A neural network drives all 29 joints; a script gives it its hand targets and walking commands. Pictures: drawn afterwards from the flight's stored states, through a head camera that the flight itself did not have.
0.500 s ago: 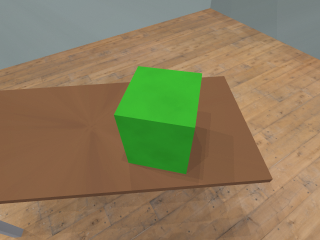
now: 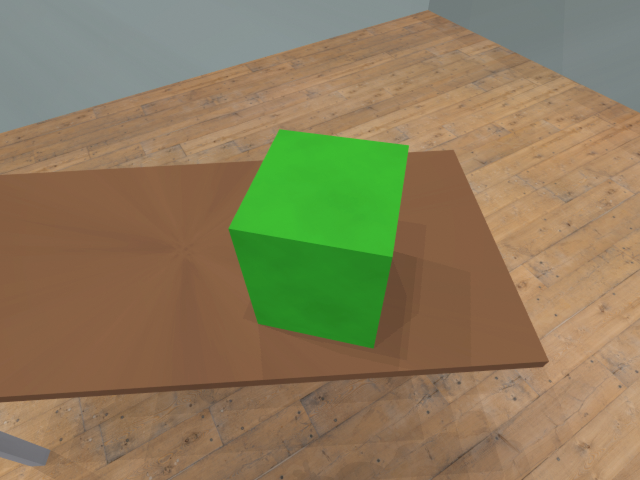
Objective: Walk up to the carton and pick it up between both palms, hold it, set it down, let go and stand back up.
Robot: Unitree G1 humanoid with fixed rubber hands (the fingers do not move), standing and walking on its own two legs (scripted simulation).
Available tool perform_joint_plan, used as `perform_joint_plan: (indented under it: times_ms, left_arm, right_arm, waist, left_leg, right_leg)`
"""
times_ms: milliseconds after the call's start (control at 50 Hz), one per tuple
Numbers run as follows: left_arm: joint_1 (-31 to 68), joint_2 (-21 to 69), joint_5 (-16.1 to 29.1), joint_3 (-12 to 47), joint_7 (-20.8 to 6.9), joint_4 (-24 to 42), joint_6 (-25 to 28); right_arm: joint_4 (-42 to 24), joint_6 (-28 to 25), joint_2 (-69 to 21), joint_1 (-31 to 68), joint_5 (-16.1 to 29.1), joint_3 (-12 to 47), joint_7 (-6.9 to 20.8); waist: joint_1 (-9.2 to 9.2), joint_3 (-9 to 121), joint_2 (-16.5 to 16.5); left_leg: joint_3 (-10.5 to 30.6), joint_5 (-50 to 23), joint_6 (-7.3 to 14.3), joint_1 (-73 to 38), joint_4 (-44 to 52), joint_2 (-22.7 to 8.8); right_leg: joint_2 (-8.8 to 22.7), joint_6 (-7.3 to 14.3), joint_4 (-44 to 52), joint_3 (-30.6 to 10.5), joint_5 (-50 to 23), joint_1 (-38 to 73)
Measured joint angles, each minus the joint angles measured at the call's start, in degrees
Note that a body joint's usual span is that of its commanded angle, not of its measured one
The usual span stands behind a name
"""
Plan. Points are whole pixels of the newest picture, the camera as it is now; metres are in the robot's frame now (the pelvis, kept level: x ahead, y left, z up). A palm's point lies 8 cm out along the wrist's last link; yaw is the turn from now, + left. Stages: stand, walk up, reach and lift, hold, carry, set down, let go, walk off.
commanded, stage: stand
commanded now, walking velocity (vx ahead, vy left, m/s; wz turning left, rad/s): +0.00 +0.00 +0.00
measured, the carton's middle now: (327, 241) +0.45 +0.01 +0.00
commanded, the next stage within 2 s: none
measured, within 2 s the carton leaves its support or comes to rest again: neither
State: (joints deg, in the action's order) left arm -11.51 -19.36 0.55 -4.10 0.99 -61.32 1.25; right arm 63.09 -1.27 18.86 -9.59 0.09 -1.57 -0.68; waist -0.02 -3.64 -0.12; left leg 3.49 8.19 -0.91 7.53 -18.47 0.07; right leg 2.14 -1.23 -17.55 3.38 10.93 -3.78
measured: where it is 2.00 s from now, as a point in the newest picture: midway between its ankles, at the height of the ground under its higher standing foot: outside the picture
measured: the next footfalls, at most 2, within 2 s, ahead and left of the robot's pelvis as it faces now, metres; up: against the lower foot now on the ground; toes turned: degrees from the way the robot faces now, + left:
none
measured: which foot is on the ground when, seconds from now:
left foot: down 0.00-1.00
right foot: down 0.00-1.00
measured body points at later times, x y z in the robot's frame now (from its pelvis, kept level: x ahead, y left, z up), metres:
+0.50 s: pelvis +0.01 +0.00 +0.00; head +0.02 +0.00 +0.45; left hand +0.07 +0.30 -0.13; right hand +0.06 -0.30 -0.14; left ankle +0.02 +0.13 -0.75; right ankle -0.01 -0.13 -0.75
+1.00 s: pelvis +0.00 +0.00 +0.00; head +0.01 +0.00 +0.45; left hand +0.05 +0.29 -0.14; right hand +0.06 -0.30 -0.13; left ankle +0.02 +0.13 -0.75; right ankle -0.01 -0.13 -0.75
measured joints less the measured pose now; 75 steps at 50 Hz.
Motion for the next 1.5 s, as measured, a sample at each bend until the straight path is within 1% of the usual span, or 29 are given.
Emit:
perform_joint_plan:
  times_ms: [120,240,380,440,700,900,960,1100,1140,1340,1440,1500]
  left_arm:
    - [0.7,0.4,-0.1,0.2,-0.2,0.4,-0.2]
    - [1.0,0.2,0.1,0.2,-0.1,0.5,-0.1]
    - [1.7,0.1,-0.1,0.5,-0.2,-0.1,-0.5]
    - [1.5,0.3,0.0,0.5,-0.4,-0.5,-0.2]
    - [1.0,0.7,0.1,0.6,-0.1,-0.3,-0.4]
    - [1.0,0.4,-0.1,0.4,0.1,-0.4,-0.2]
    - [0.5,0.8,-0.1,0.6,-0.1,-0.4,-0.5]
    - [-0.5,1.5,-0.2,0.8,-0.3,-0.6,-0.5]
    - [-0.6,1.7,-0.1,1.1,-0.2,-0.6,-0.3]
    - [0.4,0.6,0.0,0.7,-0.2,0.6,0.1]
    - [0.1,0.3,-0.2,0.5,-0.3,0.9,-0.1]
    - [0.1,0.1,0.0,0.4,-0.1,0.8,0.2]
  right_arm:
    - [-0.1,0.5,0.1,0.5,-0.4,0.1,-0.3]
    - [-0.7,-0.3,0.5,1.4,-0.1,0.1,-0.1]
    - [-0.5,0.3,0.7,1.0,0.0,-0.1,-0.3]
    - [-0.1,0.0,0.6,0.7,0.2,-0.1,-0.3]
    - [1.0,0.1,0.4,-0.6,0.0,-0.3,-0.2]
    - [0.9,0.3,0.5,0.2,0.2,0.0,-0.2]
    - [0.6,0.4,0.3,0.4,0.2,0.0,-0.1]
    - [0.7,0.3,-0.3,0.8,-0.1,0.0,-0.1]
    - [0.4,0.1,-0.1,0.8,0.1,-0.2,-0.1]
    - [-0.2,0.3,-0.1,1.0,0.2,-0.1,0.1]
    - [0.1,0.3,0.6,0.9,-0.2,-0.1,0.0]
    - [0.4,0.0,0.8,0.9,-0.1,0.0,-0.3]
  waist:
    - [0.21,0.2,0.2]
    - [0.13,0.2,0.7]
    - [0.25,0.3,0.4]
    - [-0.14,0.2,0.0]
    - [-0.33,-0.2,0.1]
    - [0.42,0.2,0.4]
    - [0.20,-0.2,0.2]
    - [0.47,-0.7,0.4]
    - [0.23,-0.7,0.1]
    - [0.66,0.2,0.7]
    - [0.28,0.0,0.5]
    - [0.60,0.2,0.6]
  left_leg:
    - [0.0,0.5,0.0,0.0,-0.3,-0.1]
    - [-0.4,0.5,0.1,-0.6,0.0,0.1]
    - [-0.5,0.5,0.1,-1.3,0.5,0.1]
    - [-0.5,0.6,0.0,-1.2,0.4,0.0]
    - [-0.4,0.3,-0.2,-1.1,0.4,-0.1]
    - [-0.7,-0.3,-0.3,-1.6,1.2,-0.3]
    - [-0.4,-0.4,-0.3,-1.3,1.0,-0.3]
    - [-0.6,-0.4,-0.4,-1.1,0.9,-0.5]
    - [-0.4,-0.2,-0.4,-1.0,0.5,-0.5]
    - [-0.5,0.0,-0.5,-0.4,-0.1,-0.6]
    - [-0.4,-0.1,-0.2,-0.2,0.1,-0.3]
    - [-0.6,-0.1,-0.1,-0.6,0.4,-0.2]
  right_leg:
    - [0.0,0.0,0.1,0.0,0.3,0.2]
    - [0.2,-0.1,-0.5,-0.4,0.7,0.3]
    - [0.3,-0.2,-0.2,-0.4,0.7,0.9]
    - [0.2,-0.2,0.2,-0.4,0.6,1.1]
    - [0.2,-0.1,-0.1,-0.2,0.7,0.8]
    - [0.1,0.0,-0.1,-0.5,0.3,1.0]
    - [0.1,0.0,0.1,-0.2,0.1,0.9]
    - [-0.1,0.1,0.0,-0.5,0.0,0.6]
    - [-0.1,0.1,0.2,-0.3,0.0,0.8]
    - [-0.1,0.0,-0.5,-0.4,0.2,0.2]
    - [0.2,-0.2,-0.1,-0.3,0.0,0.2]
    - [0.3,-0.3,0.0,-0.5,0.1,0.5]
